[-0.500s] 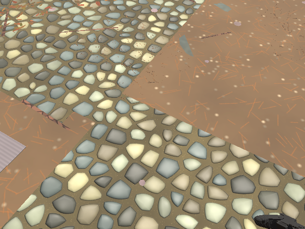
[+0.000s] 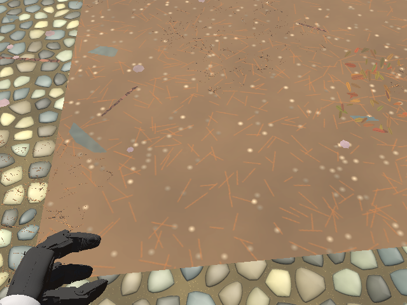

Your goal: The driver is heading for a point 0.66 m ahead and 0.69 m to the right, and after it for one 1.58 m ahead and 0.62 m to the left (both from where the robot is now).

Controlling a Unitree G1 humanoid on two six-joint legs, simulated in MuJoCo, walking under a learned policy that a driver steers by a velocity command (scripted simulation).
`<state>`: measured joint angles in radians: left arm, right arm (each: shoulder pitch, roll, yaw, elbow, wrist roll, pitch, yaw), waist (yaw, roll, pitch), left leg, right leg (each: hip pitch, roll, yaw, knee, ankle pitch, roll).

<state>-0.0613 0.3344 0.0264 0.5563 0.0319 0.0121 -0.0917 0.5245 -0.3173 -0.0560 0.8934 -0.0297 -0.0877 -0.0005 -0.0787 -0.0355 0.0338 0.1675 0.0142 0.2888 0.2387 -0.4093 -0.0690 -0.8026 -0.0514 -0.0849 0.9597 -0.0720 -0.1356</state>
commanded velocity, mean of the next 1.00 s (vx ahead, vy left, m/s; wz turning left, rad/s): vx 0.39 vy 0.00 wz -0.53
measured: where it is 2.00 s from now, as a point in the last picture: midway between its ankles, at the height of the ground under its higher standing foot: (277, 234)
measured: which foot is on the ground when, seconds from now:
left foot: down 0.00-0.10, up 0.12-0.48, down 0.50-0.98, up 1.00-1.00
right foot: up 0.00-0.10, down 0.12-0.52, up 0.54-0.98, down 1.00-1.00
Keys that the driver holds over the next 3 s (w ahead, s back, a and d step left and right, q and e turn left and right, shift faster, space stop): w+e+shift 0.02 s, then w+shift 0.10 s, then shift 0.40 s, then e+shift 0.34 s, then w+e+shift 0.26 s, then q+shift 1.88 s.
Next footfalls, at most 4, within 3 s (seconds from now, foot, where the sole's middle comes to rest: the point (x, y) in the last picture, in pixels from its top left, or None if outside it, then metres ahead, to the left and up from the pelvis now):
0.12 right None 0.29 -0.04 -0.76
0.50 left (197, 254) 0.63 0.01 -0.76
1.00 right None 0.43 -0.12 -0.76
1.42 left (252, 214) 0.77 -0.20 -0.76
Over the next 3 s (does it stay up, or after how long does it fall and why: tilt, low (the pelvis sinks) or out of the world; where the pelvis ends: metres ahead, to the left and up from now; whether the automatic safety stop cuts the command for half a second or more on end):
stays up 0.71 -0.26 0.02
